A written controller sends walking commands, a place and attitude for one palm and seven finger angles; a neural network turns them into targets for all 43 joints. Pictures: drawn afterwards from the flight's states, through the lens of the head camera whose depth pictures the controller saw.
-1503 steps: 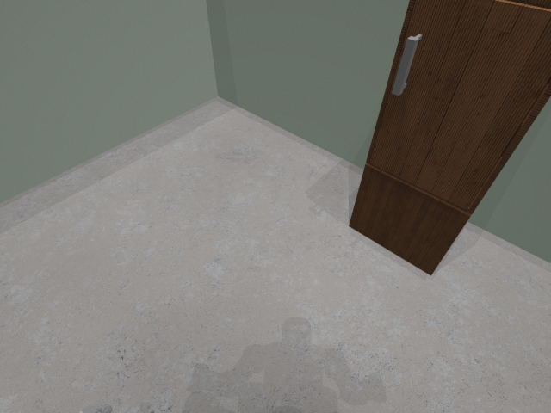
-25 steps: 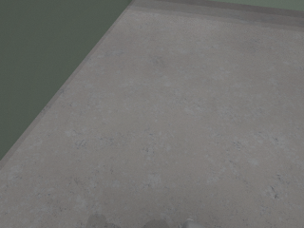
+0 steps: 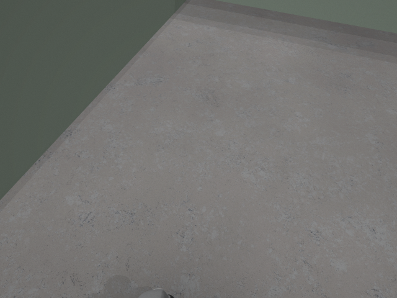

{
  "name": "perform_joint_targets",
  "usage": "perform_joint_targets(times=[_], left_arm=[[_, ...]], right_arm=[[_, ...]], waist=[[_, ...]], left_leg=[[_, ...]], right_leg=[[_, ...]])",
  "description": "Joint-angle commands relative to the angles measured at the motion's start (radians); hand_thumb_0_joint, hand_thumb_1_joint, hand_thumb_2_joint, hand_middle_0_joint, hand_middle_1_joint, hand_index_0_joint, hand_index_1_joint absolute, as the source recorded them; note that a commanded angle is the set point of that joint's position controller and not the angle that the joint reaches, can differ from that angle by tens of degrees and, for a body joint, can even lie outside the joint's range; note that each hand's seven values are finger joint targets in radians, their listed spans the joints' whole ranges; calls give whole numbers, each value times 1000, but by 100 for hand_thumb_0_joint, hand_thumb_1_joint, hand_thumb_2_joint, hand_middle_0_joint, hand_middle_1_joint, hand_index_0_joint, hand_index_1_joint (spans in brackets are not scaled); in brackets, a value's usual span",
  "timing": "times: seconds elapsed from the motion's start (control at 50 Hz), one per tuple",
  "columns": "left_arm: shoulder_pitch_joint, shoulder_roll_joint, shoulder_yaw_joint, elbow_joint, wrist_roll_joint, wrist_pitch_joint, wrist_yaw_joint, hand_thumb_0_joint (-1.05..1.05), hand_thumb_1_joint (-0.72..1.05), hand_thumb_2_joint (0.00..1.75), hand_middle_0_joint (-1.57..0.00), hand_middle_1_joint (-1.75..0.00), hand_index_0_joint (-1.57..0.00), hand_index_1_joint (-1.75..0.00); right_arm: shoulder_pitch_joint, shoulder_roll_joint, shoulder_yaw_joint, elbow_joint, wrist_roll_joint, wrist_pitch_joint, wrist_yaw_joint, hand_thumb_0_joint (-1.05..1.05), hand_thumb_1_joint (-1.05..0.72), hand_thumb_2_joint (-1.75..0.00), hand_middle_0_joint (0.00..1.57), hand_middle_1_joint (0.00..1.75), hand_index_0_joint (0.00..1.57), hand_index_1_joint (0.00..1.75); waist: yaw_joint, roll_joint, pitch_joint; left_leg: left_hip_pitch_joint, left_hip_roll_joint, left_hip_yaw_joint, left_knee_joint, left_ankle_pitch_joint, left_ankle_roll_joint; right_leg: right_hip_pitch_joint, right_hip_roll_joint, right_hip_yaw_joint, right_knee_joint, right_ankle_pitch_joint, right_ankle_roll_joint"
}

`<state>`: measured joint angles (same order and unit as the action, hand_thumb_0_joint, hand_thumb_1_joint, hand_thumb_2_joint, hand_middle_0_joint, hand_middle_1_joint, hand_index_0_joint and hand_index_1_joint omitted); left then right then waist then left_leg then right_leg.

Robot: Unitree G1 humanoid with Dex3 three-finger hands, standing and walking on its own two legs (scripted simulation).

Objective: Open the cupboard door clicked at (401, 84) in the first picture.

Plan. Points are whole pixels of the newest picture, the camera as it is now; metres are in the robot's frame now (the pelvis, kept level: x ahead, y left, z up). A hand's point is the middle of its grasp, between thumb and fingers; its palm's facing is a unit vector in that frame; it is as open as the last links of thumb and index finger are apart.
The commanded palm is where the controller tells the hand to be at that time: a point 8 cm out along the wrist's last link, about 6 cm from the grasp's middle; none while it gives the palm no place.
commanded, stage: turn to face it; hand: left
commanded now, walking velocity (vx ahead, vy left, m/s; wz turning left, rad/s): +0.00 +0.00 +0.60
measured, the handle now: out of the picture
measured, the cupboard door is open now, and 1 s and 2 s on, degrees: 47 47 47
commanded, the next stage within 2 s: none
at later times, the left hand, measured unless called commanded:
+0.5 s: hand out of the picture +0.11 +0.17 -0.15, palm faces +0.30 -0.92 -0.26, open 7.4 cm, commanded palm none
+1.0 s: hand out of the picture +0.05 +0.14 -0.14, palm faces +0.59 -0.75 -0.30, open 7.4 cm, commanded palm none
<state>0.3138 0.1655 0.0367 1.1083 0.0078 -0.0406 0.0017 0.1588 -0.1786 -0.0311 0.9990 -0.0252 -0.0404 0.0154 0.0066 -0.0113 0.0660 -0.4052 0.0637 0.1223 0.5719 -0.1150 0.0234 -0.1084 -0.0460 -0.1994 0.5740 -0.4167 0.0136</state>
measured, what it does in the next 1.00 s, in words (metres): walks ahead, turning left: right foot, then left foot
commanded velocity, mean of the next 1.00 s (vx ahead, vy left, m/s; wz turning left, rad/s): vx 0.00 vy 0.00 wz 0.60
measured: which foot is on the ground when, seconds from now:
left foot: down 0.00-0.34, up 0.36-0.60, down 0.62-0.88, up 0.90-1.00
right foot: down 0.00-0.00, up 0.02-0.32, down 0.34-0.62, up 0.64-0.86, down 0.88-1.00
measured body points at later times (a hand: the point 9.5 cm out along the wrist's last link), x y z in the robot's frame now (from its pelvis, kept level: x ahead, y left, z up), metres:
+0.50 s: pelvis +0.07 -0.05 +0.01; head +0.11 -0.05 +0.46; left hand +0.10 +0.22 -0.13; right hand +0.22 -0.29 -0.13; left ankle +0.04 +0.07 -0.67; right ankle +0.10 -0.18 -0.73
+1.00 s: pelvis +0.11 -0.08 +0.00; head +0.16 -0.07 +0.45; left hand +0.02 +0.18 -0.12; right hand +0.35 -0.23 -0.14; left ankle +0.02 +0.02 -0.65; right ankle +0.19 -0.18 -0.73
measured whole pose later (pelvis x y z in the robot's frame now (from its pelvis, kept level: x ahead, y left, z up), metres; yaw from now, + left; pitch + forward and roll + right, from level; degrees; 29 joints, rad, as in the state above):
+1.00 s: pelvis +0.11 -0.08 +0.00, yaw +37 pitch +0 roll +1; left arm 0.20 0.23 0.05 0.87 0.02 0.03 0.02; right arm 0.13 -0.27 -0.08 0.90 -0.02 0.08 0.03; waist 0.00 0.03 0.09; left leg -0.52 0.00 -0.02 1.11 -0.46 -0.04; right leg -0.29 -0.09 -0.11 0.60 -0.31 0.01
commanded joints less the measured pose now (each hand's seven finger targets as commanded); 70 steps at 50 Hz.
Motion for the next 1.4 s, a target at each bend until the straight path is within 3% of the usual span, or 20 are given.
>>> perform_joint_targets(times=[0.0,0.28,0.32,0.34,0.36,0.42,0.54,0.56,0.6,0.64,0.72,0.82,0.86,0.94,1.08,1.14,1.16,1.18,1.28,1.38], left_arm=[[-36,120,27,-141,-2,10,28,0,90,90,-20,-30,-20,-30],[-38,138,60,-206,7,51,15,0,90,90,-20,-30,-20,-30],[-15,303,90,-231,29,41,28,0,90,90,-20,-30,-20,-30],[-62,295,80,-252,22,42,32,0,90,90,-20,-30,-20,-30],[-156,267,68,-275,20,46,26,0,90,90,-20,-30,-20,-30],[-188,208,54,-286,20,41,31,0,90,90,-20,-30,-20,-30],[-62,279,69,-245,12,32,19,0,90,90,-20,-30,-20,-30],[-86,274,68,-258,4,33,16,0,90,90,-20,-30,-20,-30],[-157,159,35,-334,-4,44,10,0,90,90,-20,-30,-20,-30],[-219,180,38,-365,5,60,24,0,90,90,-20,-30,-20,-30],[-176,166,44,-305,3,75,5,0,90,90,-20,-30,-20,-30],[-5,194,59,-258,5,60,7,0,90,90,-20,-30,-20,-30],[0,335,80,-282,25,47,22,0,90,90,-20,-30,-20,-30],[-164,222,48,-327,16,45,28,0,90,90,-20,-30,-20,-30],[-12,276,67,-268,20,32,27,0,90,90,-20,-30,-20,-30],[-64,257,68,-282,3,39,15,0,90,90,-20,-30,-20,-30],[-88,184,55,-323,-3,46,8,0,90,90,-20,-30,-20,-30],[-167,174,41,-353,4,58,15,0,90,90,-20,-30,-20,-30],[-171,177,51,-305,8,77,10,0,90,90,-20,-30,-20,-30],[-183,159,44,-306,2,74,6,0,90,90,-20,-30,-20,-30]], right_arm=[[261,-261,-54,17,-1,21,-35,0,-90,-90,20,30,20,30],[-27,-228,-85,-134,3,69,-27,0,-90,-90,20,30,20,30],[-56,-124,-73,-180,14,72,-14,0,-90,-90,20,30,20,30],[-71,-162,-79,-184,8,72,-7,0,-90,-90,20,30,20,30],[-22,-138,-76,-181,7,77,2,0,-90,-90,20,30,20,30],[-11,-123,-69,-155,9,88,9,0,-90,-90,20,30,20,30],[-16,-124,-45,-170,12,62,10,0,-90,-90,20,30,20,30],[62,-161,-55,-152,9,58,9,0,-90,-90,20,30,20,30],[206,-350,-101,-132,4,51,-11,0,-90,-90,20,30,20,30],[178,-347,-92,-134,-5,56,-19,0,-90,-90,20,30,20,30],[-4,-294,-81,-174,-5,61,-30,0,-90,-90,20,30,20,30],[-97,-273,-85,-209,7,80,-23,0,-90,-90,20,30,20,30],[-113,-164,-72,-246,16,80,-8,0,-90,-90,20,30,20,30],[-55,-164,-74,-185,5,103,13,0,-90,-90,20,30,20,30],[-109,-104,-36,-203,20,74,15,0,-90,-90,20,30,20,30],[32,-189,-59,-171,13,63,10,0,-90,-90,20,30,20,30],[108,-304,-89,-162,4,55,1,0,-90,-90,20,30,20,30],[164,-351,-101,-141,5,67,-12,0,-90,-90,20,30,20,30],[9,-264,-71,-171,2,56,-34,0,-90,-90,20,30,20,30],[19,-274,-82,-164,-3,62,-30,0,-90,-90,20,30,20,30]], waist=[[-93,207,-191],[34,107,-129],[73,-339,-92],[56,-268,-73],[-8,-178,-58],[-23,-262,-66],[4,-155,-136],[-42,-91,-181],[-118,344,-252],[-101,139,-184],[-28,237,-105],[53,67,-113],[83,-386,-73],[-27,-244,-34],[44,-179,-161],[-42,-59,-191],[-87,258,-213],[-113,274,-205],[-31,192,-85],[-33,158,-122]], left_leg=[[364,377,-485,-181,486,248],[-53,88,-381,-164,-161,62],[-271,-121,-104,249,-420,-72],[-227,-58,-136,480,-483,-57],[-183,-41,-137,559,-405,-55],[-169,-3,-81,527,-363,-86],[63,-80,29,-24,-178,-70],[219,-56,-4,-119,-6,-52],[482,370,-551,-153,757,203],[344,357,-476,-149,435,229],[178,182,-360,-174,188,127],[-55,73,-340,-71,-144,51],[-237,-123,-131,423,-501,-63],[-161,-23,-133,663,-340,-74],[-18,-65,2,94,-324,-80],[320,-6,-78,-150,34,-33],[476,279,-457,-183,384,99],[460,378,-552,-176,612,222],[244,190,-384,-205,281,141],[226,151,-398,-199,180,131]], right_leg=[[-361,-7,171,618,-262,33],[-12,28,151,-93,136,43],[45,-386,568,-389,-7,-111],[-81,-460,564,-385,75,-175],[-150,-396,443,-353,104,-173],[-80,-293,220,-238,455,-125],[55,-273,103,42,866,-54],[-38,-263,73,153,778,-12],[-477,-57,82,546,-251,99],[-478,-72,197,601,-209,77],[-359,-35,180,406,-87,70],[-13,9,148,-77,123,46],[-31,-428,639,-399,47,-126],[-170,-281,312,-289,249,-117],[133,-303,158,-65,835,-112],[-117,-258,56,140,581,1],[-413,-115,15,366,-10,85],[-512,-71,126,520,-261,90],[-454,-61,208,545,-28,77],[-318,-3,178,291,-30,66]])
